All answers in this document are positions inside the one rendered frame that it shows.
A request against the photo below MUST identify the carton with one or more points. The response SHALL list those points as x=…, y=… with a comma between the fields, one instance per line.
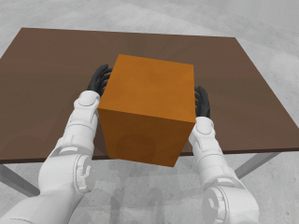
x=147, y=110

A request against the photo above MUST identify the robot left forearm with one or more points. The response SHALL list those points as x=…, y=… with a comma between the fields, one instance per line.
x=80, y=129

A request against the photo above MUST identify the robot right forearm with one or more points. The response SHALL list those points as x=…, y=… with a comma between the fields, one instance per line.
x=210, y=161

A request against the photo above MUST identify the right robot hand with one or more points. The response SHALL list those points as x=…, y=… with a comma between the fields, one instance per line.
x=203, y=107

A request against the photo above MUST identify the left robot hand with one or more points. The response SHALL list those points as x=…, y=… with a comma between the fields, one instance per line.
x=97, y=82

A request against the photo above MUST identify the table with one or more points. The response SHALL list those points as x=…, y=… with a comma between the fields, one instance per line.
x=44, y=71

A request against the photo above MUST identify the right robot upper arm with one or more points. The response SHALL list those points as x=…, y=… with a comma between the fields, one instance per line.
x=227, y=205

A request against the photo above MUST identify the left robot upper arm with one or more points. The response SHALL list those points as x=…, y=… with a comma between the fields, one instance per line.
x=63, y=182

